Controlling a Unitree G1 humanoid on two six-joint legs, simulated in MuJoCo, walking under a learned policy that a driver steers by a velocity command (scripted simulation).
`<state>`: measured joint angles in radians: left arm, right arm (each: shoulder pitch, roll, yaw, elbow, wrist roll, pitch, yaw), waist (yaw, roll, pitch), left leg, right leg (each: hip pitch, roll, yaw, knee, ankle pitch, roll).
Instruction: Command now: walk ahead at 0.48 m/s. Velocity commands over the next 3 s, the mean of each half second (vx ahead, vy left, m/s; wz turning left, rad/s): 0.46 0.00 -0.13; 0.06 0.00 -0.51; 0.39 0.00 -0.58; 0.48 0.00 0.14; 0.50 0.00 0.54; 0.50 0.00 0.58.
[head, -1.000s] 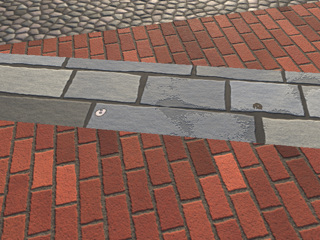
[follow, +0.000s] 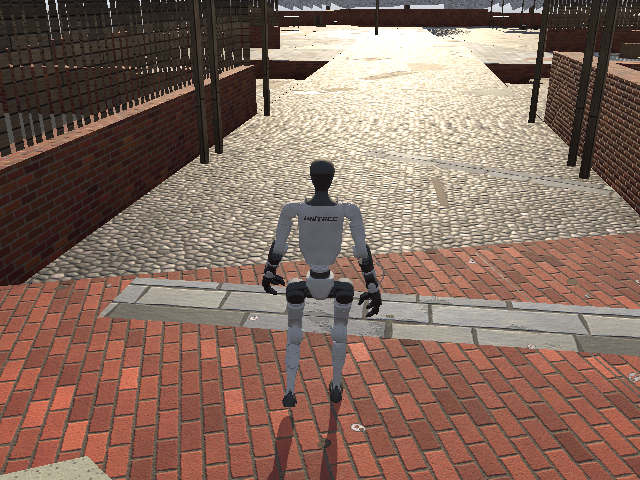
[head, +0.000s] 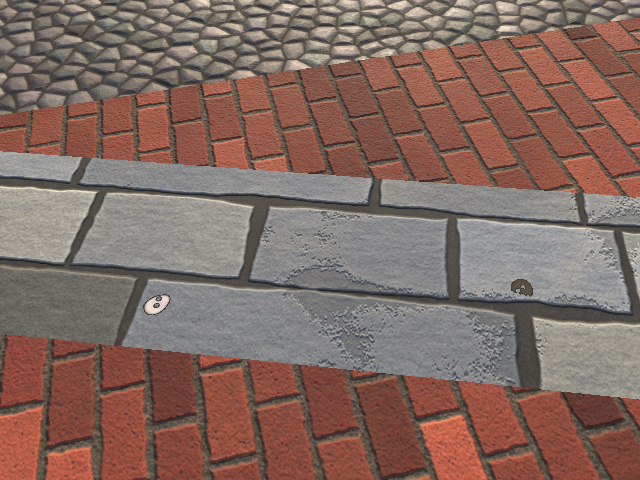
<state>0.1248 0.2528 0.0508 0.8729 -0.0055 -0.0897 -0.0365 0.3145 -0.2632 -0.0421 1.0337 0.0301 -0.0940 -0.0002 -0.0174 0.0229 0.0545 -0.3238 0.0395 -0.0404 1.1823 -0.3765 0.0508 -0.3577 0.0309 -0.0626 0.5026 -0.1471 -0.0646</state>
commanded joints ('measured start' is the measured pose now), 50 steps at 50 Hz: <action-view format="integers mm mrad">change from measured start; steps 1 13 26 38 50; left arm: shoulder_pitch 13 254 237 126 108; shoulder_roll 85 153 134 109 181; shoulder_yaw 15 26 38 49 74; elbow -27 80 11 -149 -217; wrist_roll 15 -9 -29 -2 -10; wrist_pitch -23 -9 35 131 56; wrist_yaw -7 44 70 28 63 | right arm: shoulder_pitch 21 -355 -166 -311 -332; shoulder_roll -78 -43 -113 -165 -162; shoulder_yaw -25 -13 -30 -42 -71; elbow -57 -192 -206 -193 -220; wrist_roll -9 -19 -44 -33 -27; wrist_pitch -3 0 2 84 43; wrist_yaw -11 11 -6 -59 -6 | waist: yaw -2 86 -4 54 23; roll -106 -58 69 86 -140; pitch -66 36 -222 -134 -102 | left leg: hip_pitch -216 -304 362 157 -351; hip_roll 112 62 315 270 27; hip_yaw -45 27 -148 156 -29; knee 3 -593 -758 -853 -177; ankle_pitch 113 519 1052 699 -9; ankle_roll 13 -53 172 171 -30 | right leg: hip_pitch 171 242 -290 -58 211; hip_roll -254 -222 -76 -105 -260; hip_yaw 330 139 149 39 538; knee -356 -413 779 276 -314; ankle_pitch -61 87 -422 -49 -463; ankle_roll -147 -136 107 89 -164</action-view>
